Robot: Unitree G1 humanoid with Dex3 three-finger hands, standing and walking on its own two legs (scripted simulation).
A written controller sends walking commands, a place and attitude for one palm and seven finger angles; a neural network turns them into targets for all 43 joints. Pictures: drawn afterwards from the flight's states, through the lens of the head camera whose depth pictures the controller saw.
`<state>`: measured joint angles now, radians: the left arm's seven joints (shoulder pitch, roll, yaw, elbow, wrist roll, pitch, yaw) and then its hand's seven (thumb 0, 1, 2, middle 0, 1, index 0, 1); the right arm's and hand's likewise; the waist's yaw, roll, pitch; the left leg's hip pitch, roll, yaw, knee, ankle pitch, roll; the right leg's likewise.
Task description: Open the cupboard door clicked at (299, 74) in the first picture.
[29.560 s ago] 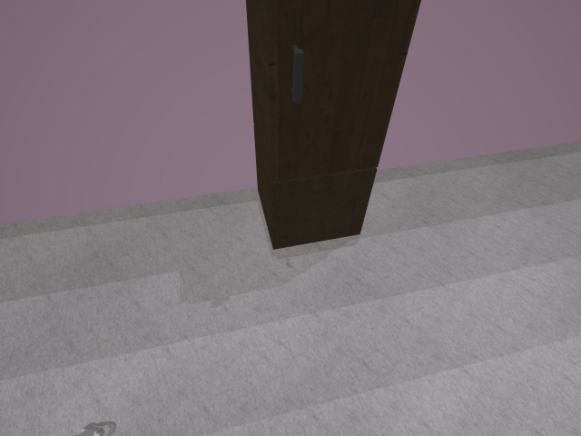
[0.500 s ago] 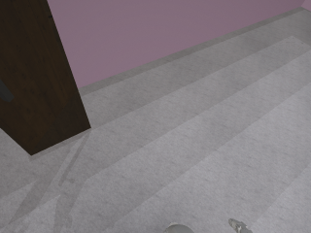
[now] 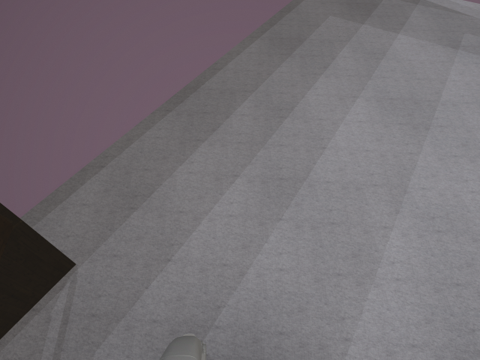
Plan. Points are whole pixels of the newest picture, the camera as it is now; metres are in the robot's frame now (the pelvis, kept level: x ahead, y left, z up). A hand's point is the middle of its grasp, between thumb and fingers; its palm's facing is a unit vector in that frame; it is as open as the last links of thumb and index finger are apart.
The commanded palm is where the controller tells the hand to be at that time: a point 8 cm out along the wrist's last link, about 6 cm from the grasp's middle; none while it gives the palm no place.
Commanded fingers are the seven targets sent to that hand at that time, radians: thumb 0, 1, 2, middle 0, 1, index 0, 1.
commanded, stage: walk to a spot facing it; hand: left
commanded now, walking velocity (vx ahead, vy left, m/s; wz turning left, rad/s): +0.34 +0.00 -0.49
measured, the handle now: out of the picture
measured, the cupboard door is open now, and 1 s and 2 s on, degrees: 40 40 40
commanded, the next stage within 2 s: turn to face it in 0.96 s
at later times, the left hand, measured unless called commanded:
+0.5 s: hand (184, 243) +0.37 +0.16 -0.16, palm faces -0.31 -0.93 -0.19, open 7.4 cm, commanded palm none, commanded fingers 0.00 0.90 0.90 -0.20 -0.30 -0.20 -0.30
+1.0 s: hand (238, 210) +0.47 +0.04 -0.16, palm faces -0.30 -0.93 -0.22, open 7.3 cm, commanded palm none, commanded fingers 0.00 0.90 0.90 -0.20 -0.30 -0.20 -0.30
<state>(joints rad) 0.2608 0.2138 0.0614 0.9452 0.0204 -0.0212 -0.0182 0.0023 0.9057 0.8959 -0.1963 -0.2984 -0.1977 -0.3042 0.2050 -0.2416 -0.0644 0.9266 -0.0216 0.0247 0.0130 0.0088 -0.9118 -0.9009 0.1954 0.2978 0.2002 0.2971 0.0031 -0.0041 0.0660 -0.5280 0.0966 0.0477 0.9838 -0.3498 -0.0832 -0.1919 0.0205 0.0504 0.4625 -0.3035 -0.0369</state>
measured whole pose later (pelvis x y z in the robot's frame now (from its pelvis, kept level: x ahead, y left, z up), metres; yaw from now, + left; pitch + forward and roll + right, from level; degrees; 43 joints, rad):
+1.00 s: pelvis +0.42 -0.14 +0.00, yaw -23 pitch +1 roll +1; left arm 0.37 0.16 0.04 1.08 0.01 -0.09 0.01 0.00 0.93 0.90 -0.19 -0.30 -0.20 -0.30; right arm 0.14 -0.17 -0.05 0.99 -0.02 -0.02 0.01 0.00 -0.91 -0.90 0.19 0.30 0.20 0.30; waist 0.02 0.01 0.02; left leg -0.61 0.12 0.06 0.88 -0.16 -0.05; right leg -0.02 0.09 -0.06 0.28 -0.30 -0.12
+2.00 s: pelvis +0.64 -0.28 -0.02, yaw +8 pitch +1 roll +1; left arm 0.29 0.23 0.05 0.93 0.02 0.00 0.01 0.00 0.90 0.90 -0.20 -0.30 -0.20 -0.30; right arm 0.07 -0.26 -0.06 0.87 -0.02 0.04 0.03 0.00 -0.91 -0.90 0.19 0.30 0.20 0.30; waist 0.02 -0.05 0.10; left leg -0.34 0.02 0.12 0.59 -0.24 -0.02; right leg -0.23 -0.15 -0.29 0.68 -0.43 0.01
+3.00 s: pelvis +0.66 -0.33 +0.00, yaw +44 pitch +1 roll -2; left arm 0.17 0.28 0.08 0.90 0.02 0.06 0.00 0.01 0.91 0.90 -0.19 -0.30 -0.19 -0.30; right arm 0.14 -0.21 -0.04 0.90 -0.02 0.03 0.00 0.00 -0.91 -0.90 0.20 0.30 0.20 0.30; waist 0.02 -0.05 0.08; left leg -0.29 -0.01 -0.01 0.50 -0.24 0.04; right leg -0.52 -0.09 -0.01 1.11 -0.39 0.08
